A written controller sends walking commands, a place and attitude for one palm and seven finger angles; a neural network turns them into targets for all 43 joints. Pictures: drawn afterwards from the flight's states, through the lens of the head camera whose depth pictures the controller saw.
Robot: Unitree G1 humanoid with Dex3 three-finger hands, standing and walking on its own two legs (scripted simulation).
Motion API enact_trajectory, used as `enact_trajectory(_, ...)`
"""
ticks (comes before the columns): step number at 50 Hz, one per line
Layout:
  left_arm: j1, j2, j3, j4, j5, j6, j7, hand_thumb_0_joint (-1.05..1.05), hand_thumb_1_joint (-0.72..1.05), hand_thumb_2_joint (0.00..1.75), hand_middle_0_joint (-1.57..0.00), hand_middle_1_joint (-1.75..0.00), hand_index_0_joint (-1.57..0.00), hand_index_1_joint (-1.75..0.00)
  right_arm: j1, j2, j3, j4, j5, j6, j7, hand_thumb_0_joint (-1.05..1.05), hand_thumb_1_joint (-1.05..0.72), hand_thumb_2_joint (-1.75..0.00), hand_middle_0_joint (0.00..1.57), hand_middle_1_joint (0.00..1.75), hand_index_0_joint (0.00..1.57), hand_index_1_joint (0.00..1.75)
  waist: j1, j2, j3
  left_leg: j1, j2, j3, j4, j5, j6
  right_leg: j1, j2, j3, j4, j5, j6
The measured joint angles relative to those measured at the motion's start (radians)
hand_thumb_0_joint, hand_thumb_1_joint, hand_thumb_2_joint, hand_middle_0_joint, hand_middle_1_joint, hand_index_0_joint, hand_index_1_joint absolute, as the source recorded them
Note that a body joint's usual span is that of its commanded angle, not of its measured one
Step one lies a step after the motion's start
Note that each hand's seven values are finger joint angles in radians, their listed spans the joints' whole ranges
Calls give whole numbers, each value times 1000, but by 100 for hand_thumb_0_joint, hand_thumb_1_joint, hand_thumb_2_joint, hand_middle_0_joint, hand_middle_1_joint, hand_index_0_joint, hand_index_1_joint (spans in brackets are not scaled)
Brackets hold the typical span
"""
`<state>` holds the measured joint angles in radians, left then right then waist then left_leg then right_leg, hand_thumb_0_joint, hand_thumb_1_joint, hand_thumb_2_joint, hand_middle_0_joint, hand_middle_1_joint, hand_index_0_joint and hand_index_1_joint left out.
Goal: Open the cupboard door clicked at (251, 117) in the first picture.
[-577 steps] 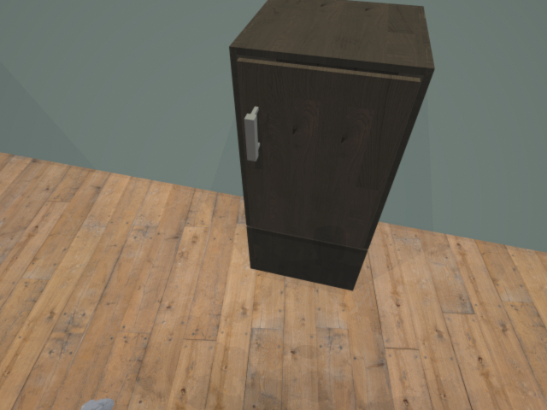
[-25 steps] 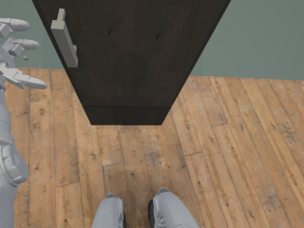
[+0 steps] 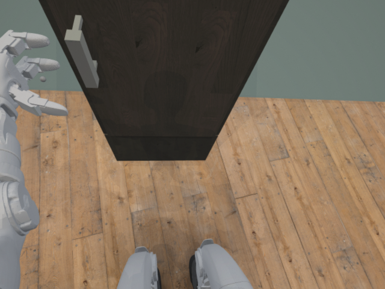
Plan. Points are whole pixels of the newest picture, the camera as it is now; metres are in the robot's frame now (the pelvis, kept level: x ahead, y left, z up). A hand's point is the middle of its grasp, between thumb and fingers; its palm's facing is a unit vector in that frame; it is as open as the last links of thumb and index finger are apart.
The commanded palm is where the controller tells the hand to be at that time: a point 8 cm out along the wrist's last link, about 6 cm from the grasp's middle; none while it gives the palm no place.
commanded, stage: slide the fingers in behind the handle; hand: left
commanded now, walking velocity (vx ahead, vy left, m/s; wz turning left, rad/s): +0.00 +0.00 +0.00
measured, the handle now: (85, 53) +0.57 +0.17 +0.07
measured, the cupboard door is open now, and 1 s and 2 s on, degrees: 0 0 0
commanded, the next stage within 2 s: close the thumb around the handle in 1.64 s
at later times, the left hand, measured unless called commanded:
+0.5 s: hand (63, 75) +0.52 +0.21 +0.06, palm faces -0.05 -1.00 -0.01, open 14.0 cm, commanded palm +0.50 +0.24 +0.06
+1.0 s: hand (81, 79) +0.51 +0.17 +0.06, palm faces -0.04 -1.00 -0.03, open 14.0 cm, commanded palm +0.49 +0.21 +0.06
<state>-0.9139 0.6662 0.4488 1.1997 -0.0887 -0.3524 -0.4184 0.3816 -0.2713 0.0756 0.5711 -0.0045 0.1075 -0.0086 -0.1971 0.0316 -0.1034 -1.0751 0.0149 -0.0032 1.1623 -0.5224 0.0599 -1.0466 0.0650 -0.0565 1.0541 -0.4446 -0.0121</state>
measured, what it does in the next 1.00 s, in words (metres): stands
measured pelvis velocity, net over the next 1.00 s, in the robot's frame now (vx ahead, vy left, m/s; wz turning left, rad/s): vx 0.00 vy -0.01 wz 0.01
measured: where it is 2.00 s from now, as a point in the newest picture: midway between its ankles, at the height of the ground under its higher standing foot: outside the picture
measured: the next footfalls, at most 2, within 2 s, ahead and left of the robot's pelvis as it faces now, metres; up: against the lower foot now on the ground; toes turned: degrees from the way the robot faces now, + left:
none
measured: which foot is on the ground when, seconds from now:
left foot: down 0.00-1.00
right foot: down 0.00-1.00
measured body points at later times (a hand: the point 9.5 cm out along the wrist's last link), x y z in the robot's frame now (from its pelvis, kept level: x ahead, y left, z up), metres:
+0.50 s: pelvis +0.00 -0.01 +0.00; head +0.16 +0.03 +0.42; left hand +0.52 +0.26 +0.06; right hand +0.01 -0.27 -0.10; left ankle +0.00 +0.08 -0.65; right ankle +0.02 -0.12 -0.65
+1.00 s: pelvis +0.00 -0.01 +0.00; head +0.15 +0.01 +0.43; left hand +0.50 +0.23 +0.07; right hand +0.02 -0.27 -0.11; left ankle +0.00 +0.08 -0.65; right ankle +0.02 -0.12 -0.65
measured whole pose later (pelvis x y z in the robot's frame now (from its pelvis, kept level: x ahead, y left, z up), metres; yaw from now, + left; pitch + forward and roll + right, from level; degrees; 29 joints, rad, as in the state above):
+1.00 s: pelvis +0.00 -0.01 +0.00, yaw +1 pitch +24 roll -3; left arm -0.89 0.49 0.35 1.14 -0.10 -0.43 -0.28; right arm 0.37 -0.26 0.04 0.60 -0.01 0.09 0.01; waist -0.18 0.03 -0.12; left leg -1.05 0.01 0.00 1.15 -0.53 0.04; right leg -1.03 0.06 -0.06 1.07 -0.46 -0.03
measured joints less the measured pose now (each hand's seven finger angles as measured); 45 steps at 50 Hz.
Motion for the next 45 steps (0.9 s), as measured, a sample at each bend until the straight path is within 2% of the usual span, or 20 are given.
enact_trajectory(6, 0, -6, -2, -8, -37, -33, -27, -1, -50, 30, -30, -120, -30, -120, 9, -2, -1, 23, 4, -3, -1, 0, -91, -90, 20, 30, 20, 30, 12, -7, 1, 0, 1, -4, 2, 0, -4, 0, 2, -4, 4, -1, -4)
enact_trajectory(10, -20, -7, -22, 9, -32, -18, -29, -1, -50, 30, -30, -120, -30, -120, 6, -8, -4, 26, 5, -7, -5, 0, -91, -90, 20, 30, 20, 30, 7, -10, -1, -11, 0, -12, 10, 0, -7, -8, 0, -12, 9, -3, -7)
enact_trajectory(14, -25, -23, -40, 4, -23, -12, -12, -1, -50, 30, -30, -120, -30, -120, 0, -15, -11, 26, 2, -14, -7, 0, -91, -90, 20, 30, 20, 30, 3, -8, 1, -22, -1, -15, 14, 1, -8, -17, -1, -15, 13, -3, -8)
enact_trajectory(25, -20, -60, -25, -31, -5, -17, 46, -1, -50, 30, -30, -120, -30, -120, -8, -4, -12, 16, -4, -15, 4, 0, -91, -90, 20, 30, 20, 30, -8, -6, -5, -19, 4, -4, 12, -6, -9, -23, 4, -4, 18, -9, -9)
enact_trajectory(32, 16, -93, -48, -52, -20, -10, 60, -1, -50, 30, -30, -120, -30, -120, 8, 10, -12, 14, -1, -8, 14, 0, -91, -90, 20, 30, 20, 30, 10, 2, -8, 13, 2, 1, -10, -5, -10, 5, 3, 3, 2, -10, -9)
enact_trajectory(38, 43, -141, -72, -75, -31, -37, 78, -1, -50, 30, -30, -120, -30, -120, 10, 16, -21, 25, -3, -9, 21, 0, -91, -90, 20, 30, 20, 30, 22, 3, -19, 34, -1, 0, -22, -5, -12, 25, 1, 3, -6, -13, -11)
enact_trajectory(42, 27, -163, -95, -43, -21, -34, 98, -1, -50, 30, -30, -120, -30, -120, 2, 12, -24, 26, -3, -12, 22, 0, -91, -90, 20, 30, 20, 30, 21, 3, -18, 37, -5, -3, -20, -4, -13, 29, -3, -1, -1, -16, -12)
enact_trajectory(45, 24, -172, -84, -42, -14, -43, 121, -1, -50, 30, -30, -121, -30, -120, -5, 9, -27, 22, -7, -16, 20, 0, -91, -90, 20, 30, 20, 30, 18, 0, -15, 32, -5, -1, -16, -4, -14, 22, -4, 0, 7, -17, -13)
